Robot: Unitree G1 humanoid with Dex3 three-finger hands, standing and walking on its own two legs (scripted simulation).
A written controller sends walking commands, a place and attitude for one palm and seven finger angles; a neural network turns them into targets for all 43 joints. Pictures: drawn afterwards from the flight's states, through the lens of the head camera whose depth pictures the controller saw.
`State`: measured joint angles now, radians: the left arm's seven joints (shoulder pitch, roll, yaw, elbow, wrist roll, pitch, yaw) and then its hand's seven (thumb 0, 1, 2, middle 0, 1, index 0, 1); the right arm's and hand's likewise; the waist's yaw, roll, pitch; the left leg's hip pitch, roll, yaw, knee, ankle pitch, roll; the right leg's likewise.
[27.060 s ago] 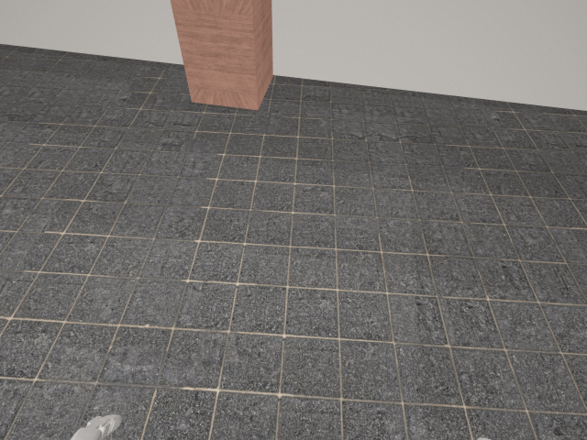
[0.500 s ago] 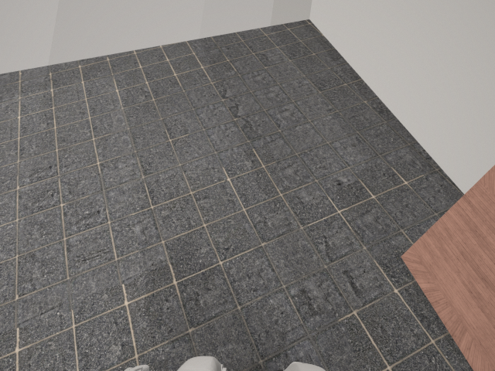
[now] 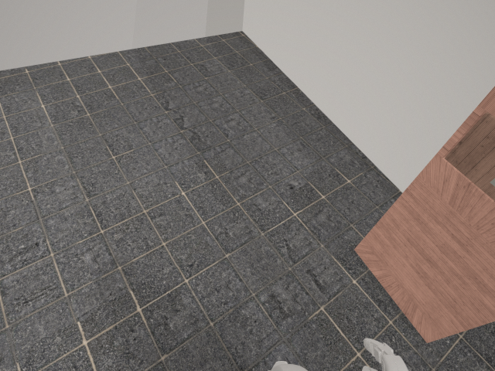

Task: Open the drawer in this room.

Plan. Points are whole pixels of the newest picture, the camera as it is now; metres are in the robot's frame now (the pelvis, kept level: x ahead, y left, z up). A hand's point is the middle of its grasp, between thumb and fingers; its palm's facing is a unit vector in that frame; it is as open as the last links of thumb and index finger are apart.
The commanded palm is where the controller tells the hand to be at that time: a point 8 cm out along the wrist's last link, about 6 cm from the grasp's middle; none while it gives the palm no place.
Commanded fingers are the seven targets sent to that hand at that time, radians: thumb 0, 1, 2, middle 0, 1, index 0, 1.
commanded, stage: turn to face it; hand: left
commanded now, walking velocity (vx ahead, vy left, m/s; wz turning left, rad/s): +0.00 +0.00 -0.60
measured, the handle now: out of the picture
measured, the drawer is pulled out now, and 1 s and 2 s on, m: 0.00 0.00 0.00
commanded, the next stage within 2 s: take the last steps up to it in 1.30 s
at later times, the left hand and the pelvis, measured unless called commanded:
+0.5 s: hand (200, 330) +0.20 +0.10 -0.15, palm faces -0.35 -0.89 -0.28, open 7.3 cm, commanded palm none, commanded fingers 0.00 0.90 0.90 -0.20 -0.30 -0.20 -0.30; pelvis +0.00 -0.04 -0.01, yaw -19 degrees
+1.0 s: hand (179, 347) +0.17 +0.14 -0.18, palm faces -0.49 -0.84 -0.23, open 7.4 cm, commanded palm none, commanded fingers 0.00 0.90 0.90 -0.20 -0.30 -0.20 -0.30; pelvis +0.01 -0.02 +0.00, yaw -35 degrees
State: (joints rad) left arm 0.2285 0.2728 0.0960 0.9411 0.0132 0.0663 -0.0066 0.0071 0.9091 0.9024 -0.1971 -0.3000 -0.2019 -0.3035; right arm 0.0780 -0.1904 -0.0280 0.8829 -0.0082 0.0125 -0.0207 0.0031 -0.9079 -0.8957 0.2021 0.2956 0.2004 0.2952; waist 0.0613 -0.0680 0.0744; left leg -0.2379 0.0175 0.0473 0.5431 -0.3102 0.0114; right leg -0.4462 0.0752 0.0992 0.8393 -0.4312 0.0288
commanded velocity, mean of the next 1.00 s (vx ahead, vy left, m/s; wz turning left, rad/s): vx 0.00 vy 0.00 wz -0.59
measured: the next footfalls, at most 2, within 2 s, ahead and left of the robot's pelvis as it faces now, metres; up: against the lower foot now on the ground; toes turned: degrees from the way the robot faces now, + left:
right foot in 0.42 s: +0.01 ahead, -0.15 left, +0.00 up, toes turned -24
left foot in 0.96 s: +0.11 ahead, +0.06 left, +0.00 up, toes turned -34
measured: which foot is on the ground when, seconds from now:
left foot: down 0.00-0.42, up 0.44-0.94, down 0.96-1.00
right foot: up 0.00-0.40, down 0.42-0.96, up 0.98-1.00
